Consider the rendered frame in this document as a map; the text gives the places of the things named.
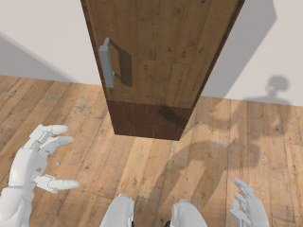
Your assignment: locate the robot left hand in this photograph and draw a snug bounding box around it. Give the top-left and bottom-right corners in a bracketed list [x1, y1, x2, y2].
[9, 124, 80, 194]

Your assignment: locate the right robot thigh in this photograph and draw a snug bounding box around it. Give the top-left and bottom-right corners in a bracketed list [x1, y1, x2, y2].
[171, 202, 207, 227]

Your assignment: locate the cupboard door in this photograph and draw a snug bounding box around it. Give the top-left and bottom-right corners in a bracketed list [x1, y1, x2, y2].
[85, 0, 240, 109]

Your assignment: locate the handle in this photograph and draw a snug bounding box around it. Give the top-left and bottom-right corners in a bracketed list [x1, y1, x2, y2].
[98, 37, 115, 88]

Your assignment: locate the robot thigh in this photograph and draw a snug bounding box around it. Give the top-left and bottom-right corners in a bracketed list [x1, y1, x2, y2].
[99, 197, 134, 227]
[171, 202, 207, 227]

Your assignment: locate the robot right hand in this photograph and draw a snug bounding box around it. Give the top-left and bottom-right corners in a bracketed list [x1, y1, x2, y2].
[229, 178, 270, 227]

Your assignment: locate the left robot thigh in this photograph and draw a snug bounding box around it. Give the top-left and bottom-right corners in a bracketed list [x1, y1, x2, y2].
[99, 197, 134, 227]

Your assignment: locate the left robot forearm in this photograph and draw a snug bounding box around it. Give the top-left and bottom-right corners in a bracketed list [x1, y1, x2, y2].
[0, 186, 35, 227]

